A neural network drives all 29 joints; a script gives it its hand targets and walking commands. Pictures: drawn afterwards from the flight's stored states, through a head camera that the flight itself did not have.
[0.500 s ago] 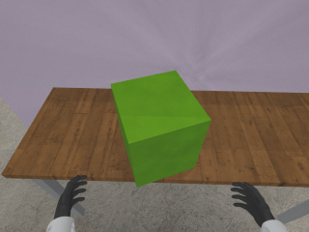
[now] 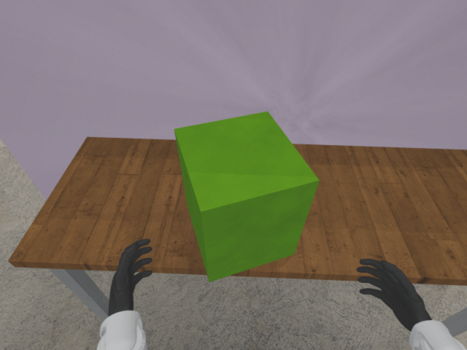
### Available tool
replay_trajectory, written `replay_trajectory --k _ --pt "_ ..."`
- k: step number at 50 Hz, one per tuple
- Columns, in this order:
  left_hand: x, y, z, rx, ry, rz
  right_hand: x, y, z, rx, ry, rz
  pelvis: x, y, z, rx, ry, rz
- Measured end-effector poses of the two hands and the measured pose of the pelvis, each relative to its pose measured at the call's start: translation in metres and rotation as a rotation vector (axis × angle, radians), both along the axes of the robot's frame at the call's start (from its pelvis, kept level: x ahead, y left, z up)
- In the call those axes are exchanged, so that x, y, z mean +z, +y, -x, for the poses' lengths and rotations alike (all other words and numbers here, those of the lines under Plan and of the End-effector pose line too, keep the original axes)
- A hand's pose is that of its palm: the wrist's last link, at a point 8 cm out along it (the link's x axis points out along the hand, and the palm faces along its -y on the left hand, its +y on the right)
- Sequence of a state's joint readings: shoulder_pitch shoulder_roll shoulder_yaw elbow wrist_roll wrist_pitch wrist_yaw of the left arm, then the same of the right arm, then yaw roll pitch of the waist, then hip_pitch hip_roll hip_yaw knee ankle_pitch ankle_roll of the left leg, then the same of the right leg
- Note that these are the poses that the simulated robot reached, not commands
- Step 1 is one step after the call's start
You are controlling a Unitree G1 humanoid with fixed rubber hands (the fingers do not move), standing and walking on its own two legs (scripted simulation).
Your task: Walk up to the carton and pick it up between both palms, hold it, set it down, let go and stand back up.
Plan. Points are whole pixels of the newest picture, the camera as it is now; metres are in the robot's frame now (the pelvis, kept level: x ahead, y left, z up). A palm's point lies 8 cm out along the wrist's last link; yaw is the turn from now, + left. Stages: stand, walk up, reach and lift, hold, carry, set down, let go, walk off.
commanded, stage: reach and lift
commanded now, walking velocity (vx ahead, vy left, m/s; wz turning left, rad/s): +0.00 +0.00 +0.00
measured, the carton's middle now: (238, 196) +0.41 +0.01 +0.01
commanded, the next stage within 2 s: none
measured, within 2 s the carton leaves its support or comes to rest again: neither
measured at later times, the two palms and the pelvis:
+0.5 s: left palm (134, 252) +0.24 +0.17 +0.08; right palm (400, 260) +0.27 -0.27 +0.03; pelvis +0.01 +0.00 +0.00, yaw +0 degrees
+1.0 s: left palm (128, 213) +0.28 +0.17 +0.13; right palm (386, 206) +0.34 -0.25 +0.09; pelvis -0.01 -0.01 +0.00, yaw +0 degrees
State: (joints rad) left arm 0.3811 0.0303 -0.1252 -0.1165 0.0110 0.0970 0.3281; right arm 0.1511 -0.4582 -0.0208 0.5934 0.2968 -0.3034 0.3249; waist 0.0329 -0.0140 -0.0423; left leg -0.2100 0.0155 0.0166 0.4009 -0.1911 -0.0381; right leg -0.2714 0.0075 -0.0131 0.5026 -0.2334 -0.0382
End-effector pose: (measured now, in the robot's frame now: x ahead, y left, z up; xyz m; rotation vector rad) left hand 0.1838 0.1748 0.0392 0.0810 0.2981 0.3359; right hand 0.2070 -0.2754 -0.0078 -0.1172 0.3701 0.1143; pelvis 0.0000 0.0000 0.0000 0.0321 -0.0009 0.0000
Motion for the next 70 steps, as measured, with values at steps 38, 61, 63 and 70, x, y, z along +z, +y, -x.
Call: replay_trajectory --k 38,61,63,70 --pt "0.062 -0.008 -0.073 0.0 -0.004 -0.015 0.067 0.012 -0.102 -0.025 -0.091 -0.004 0.001 -0.007 0.002 -0.002 0.002 -0.007" --pt "0.106 0.003 -0.112 0.044 -0.01 0.007 0.129 0.044 -0.165 0.018 -0.152 -0.016 0.001 -0.012 0.007 -0.004 -0.005 -0.007" --pt "0.109 0.004 -0.114 0.044 -0.019 0.01 0.134 0.046 -0.168 0.023 -0.163 -0.019 0.001 -0.012 0.006 -0.004 -0.005 -0.007" --pt "0.119 0.006 -0.12 0.055 -0.024 0.018 0.142 0.053 -0.181 0.026 -0.139 -0.025 0.001 -0.013 0.009 -0.006 -0.008 -0.007"
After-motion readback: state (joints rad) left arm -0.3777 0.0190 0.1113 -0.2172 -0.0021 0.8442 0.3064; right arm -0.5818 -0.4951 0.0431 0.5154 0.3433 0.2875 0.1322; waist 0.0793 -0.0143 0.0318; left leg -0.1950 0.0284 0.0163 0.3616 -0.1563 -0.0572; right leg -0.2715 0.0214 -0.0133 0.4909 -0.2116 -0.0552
